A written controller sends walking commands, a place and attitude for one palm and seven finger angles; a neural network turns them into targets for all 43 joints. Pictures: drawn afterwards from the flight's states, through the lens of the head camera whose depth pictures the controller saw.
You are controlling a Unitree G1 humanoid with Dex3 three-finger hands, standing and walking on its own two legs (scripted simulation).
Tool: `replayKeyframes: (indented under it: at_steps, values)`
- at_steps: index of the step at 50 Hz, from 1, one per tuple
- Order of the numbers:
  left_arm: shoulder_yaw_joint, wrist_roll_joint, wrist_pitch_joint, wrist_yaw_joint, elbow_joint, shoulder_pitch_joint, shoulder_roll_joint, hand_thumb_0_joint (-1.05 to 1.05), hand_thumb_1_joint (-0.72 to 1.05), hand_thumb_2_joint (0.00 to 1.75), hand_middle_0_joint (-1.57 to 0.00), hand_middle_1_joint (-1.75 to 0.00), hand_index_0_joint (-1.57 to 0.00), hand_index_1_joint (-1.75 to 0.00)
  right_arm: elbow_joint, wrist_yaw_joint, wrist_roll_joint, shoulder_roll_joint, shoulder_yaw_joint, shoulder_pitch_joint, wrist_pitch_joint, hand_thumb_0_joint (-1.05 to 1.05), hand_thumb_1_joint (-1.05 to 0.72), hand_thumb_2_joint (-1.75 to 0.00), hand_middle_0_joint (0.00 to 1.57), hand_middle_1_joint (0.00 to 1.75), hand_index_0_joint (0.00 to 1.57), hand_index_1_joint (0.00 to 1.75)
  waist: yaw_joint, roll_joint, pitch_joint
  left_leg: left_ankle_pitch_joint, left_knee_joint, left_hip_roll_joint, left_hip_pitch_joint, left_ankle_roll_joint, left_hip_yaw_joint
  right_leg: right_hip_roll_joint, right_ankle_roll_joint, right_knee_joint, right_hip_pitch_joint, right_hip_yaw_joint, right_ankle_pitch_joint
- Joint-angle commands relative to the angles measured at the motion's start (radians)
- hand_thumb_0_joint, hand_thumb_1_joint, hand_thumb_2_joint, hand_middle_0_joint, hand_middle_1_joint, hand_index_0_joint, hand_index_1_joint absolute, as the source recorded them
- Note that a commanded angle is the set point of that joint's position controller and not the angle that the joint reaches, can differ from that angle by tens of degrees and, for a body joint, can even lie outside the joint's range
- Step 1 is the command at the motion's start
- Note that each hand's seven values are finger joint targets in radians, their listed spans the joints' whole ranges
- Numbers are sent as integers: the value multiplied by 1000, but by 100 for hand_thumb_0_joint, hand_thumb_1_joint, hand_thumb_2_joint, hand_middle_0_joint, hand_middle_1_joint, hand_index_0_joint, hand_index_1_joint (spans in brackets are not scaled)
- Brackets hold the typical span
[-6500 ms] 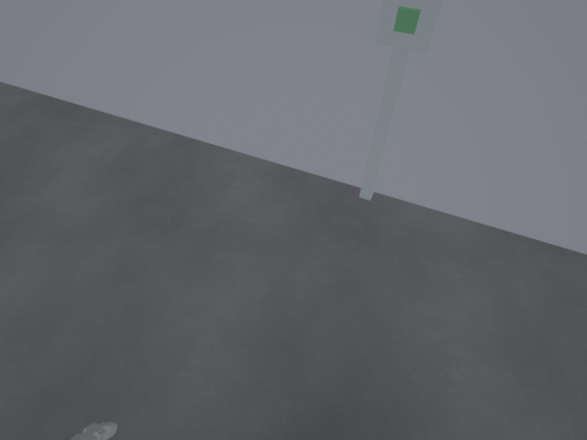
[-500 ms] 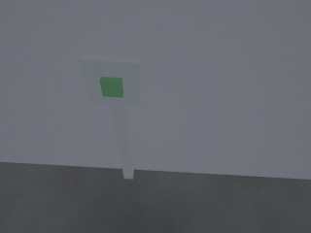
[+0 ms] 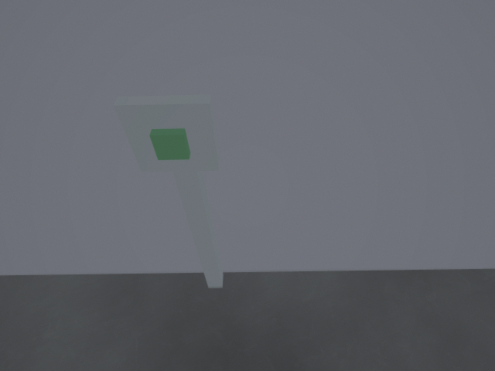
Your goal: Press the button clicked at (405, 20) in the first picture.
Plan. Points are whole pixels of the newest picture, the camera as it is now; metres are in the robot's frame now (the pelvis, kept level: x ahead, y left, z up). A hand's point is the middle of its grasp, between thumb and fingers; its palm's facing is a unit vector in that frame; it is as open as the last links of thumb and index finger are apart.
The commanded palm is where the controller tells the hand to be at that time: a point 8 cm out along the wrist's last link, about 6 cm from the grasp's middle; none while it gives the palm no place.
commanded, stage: look again from close up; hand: left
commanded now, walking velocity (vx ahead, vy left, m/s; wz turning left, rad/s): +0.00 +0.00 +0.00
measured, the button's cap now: (171, 143) +0.52 +0.19 +0.07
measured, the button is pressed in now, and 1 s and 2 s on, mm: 0 0 0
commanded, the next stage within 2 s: raise the hand and make a fist in 0.24 s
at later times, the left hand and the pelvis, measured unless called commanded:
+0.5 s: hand (153, 352) +0.16 +0.17 -0.05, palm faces +0.28 -0.95 -0.16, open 7.0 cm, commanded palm +0.11 +0.21 -0.05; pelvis +0.00 -0.03 -0.01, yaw +2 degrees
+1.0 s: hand (152, 346) +0.17 +0.16 -0.02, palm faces +0.01 -1.00 -0.02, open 3.8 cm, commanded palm +0.13 +0.22 -0.01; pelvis -0.03 -0.02 -0.08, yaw +3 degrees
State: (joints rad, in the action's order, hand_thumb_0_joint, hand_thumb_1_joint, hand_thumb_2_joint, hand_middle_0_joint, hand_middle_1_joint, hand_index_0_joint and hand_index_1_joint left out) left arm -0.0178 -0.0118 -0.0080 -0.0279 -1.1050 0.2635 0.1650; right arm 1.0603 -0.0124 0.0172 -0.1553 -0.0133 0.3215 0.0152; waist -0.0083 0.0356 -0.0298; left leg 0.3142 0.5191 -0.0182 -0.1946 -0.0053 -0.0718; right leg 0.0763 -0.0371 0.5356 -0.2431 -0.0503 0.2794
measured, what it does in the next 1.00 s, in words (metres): lowers itself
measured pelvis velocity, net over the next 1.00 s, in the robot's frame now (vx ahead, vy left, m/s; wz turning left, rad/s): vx -0.03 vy -0.02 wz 0.04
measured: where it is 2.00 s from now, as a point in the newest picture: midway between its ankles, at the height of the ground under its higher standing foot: outside the picture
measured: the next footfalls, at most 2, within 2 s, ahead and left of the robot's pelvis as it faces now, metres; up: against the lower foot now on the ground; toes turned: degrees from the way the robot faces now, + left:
none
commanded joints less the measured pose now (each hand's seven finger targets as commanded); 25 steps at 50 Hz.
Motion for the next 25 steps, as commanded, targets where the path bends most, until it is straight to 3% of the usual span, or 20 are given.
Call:
replayKeyframes:
  at_steps: [1,4,16,17,18,19,20,21,22,23,24,25]
  values:
    - [19,1,-16,-6,28,46,94,0,90,90,-20,-30,-20,-30,-34,-11,-1,-101,17,41,20,0,-90,-90,20,30,20,30,12,-43,-38,-190,-141,-87,-52,-29,97,29,61,-81,25,46,-120]
    - [22,2,-16,-6,23,47,100,0,90,90,-20,-30,-20,-30,-20,-11,-2,-96,15,44,17,0,-90,-90,20,30,20,30,11,-71,-40,-169,-142,-82,-38,-23,82,35,61,-96,23,52,-123]
    - [29,1,-22,-4,12,46,106,0,90,90,-20,-30,-20,-30,20,-15,-2,-81,16,30,12,0,-90,-90,20,30,20,30,12,-55,-20,-196,-135,-81,-3,-7,57,44,71,-124,47,64,-203]
    - [36,-4,-30,-45,-23,133,129,0,90,90,-20,-30,-20,-30,-40,-7,-13,-133,34,-70,13,0,-90,-90,20,30,20,30,48,-176,-50,-171,67,-99,-101,22,27,102,49,-120,59,130,-596]
    - [166,190,-274,-37,1514,-658,347,0,90,90,-23,-33,-23,-33,-365,-57,-61,-281,53,-73,179,0,-90,-90,20,30,20,30,-71,69,460,-317,-75,15,151,-25,31,8,67,-37,159,76,-498]
    - [176,104,-226,-86,1241,-133,295,0,90,90,-25,-36,-25,-36,-314,-96,-40,-197,49,-135,259,0,-90,-90,20,30,20,30,29,216,475,-443,-77,1,192,-33,12,-47,88,14,153,44,-338]
    - [52,147,-95,-115,1075,126,37,0,90,90,-28,-39,-28,-39,-307,-93,-62,-155,60,-166,285,0,-90,-90,20,30,20,30,4,161,275,-400,-64,-18,57,-2,35,-48,69,-5,42,-24,-216]
    - [33,168,-90,-101,1077,81,-8,0,90,90,-31,-42,-31,-42,-294,-87,-71,-177,60,-127,293,0,-90,-90,20,30,20,30,-23,42,138,-313,-34,-5,-13,-2,44,-48,53,-26,-29,-40,-198]
    - [97,175,-143,-88,1127,1,63,0,90,90,-34,-45,-34,-45,-348,-86,-61,-203,81,-154,311,0,-90,-90,20,30,20,30,-47,-41,32,-217,11,8,-86,-10,60,-47,40,-27,-123,-41,-133]
    - [153,174,-200,-61,1076,51,87,0,90,90,-36,-48,-36,-48,-364,-82,-41,-214,97,-133,317,0,-90,-90,20,30,20,30,-49,-150,53,-157,53,15,-139,-13,54,-50,30,-14,-187,-49,-45]
    - [154,188,-262,-18,994,167,32,0,90,90,-39,-51,-39,-51,-396,-73,-29,-204,105,-143,325,0,-90,-90,20,30,20,30,-18,-220,49,-119,100,21,-218,-8,54,-51,26,25,-233,-50,7]
    - [164,199,-323,34,919,291,7,0,90,90,-42,-54,-42,-54,-436,-57,-29,-196,113,-165,332,0,-90,-90,20,30,20,30,27,-220,49,-85,139,31,-293,3,47,-47,33,67,-251,-35,49]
